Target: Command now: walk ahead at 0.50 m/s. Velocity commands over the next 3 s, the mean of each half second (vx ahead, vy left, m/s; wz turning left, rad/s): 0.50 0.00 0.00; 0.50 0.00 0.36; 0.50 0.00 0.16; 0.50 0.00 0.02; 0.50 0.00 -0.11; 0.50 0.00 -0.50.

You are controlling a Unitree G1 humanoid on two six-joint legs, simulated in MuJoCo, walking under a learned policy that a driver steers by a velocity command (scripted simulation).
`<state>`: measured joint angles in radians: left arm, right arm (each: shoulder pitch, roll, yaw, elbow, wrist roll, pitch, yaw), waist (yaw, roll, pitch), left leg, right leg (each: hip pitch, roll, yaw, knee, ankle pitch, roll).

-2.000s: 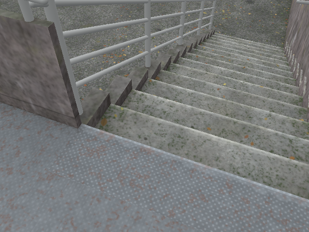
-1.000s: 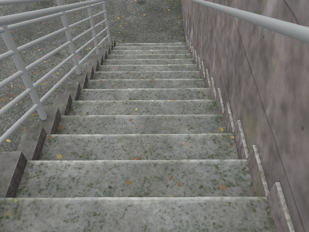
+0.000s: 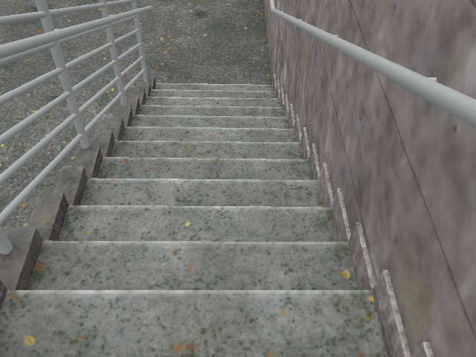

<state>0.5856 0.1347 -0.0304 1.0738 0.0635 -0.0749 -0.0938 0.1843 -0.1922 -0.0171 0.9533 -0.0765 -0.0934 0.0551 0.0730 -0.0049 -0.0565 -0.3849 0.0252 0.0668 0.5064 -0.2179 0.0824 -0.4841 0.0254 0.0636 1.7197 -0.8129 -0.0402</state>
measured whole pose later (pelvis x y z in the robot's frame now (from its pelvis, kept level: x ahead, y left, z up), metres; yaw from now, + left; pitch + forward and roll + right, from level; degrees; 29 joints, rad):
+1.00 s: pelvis +0.50 -0.03 -0.21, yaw +13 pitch +4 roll -3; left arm 0.69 0.07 -0.06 1.14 0.10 -0.12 0.01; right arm 0.09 -0.17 -0.02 0.87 -0.08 -0.05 0.11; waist 0.12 0.02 -0.08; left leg -0.79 0.18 0.00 0.74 0.40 0.10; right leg -0.14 -0.04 -0.31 0.79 -0.69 0.00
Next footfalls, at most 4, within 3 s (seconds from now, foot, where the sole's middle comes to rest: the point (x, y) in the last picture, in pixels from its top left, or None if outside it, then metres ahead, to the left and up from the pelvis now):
0.50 right None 0.40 -0.15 -0.92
1.16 left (202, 331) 0.70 0.18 -1.07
1.66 right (250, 269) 1.05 0.02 -1.22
2.28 left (186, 234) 1.31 0.34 -1.37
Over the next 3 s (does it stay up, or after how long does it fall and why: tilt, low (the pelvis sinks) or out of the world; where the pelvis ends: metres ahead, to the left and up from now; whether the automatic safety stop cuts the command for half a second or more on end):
stays up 1.62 0.19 -0.76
